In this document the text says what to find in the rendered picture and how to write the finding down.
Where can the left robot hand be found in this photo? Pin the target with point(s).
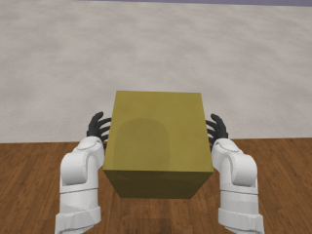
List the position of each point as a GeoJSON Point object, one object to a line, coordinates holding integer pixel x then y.
{"type": "Point", "coordinates": [94, 128]}

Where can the carton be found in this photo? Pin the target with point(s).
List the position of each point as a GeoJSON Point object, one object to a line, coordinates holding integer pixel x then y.
{"type": "Point", "coordinates": [158, 145]}

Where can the robot left forearm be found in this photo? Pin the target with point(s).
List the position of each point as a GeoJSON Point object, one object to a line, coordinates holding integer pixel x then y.
{"type": "Point", "coordinates": [78, 182]}

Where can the right robot hand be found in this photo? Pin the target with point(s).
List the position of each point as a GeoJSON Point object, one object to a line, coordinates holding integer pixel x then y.
{"type": "Point", "coordinates": [219, 130]}

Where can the robot right forearm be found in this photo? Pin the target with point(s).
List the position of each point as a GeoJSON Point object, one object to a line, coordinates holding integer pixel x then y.
{"type": "Point", "coordinates": [238, 210]}

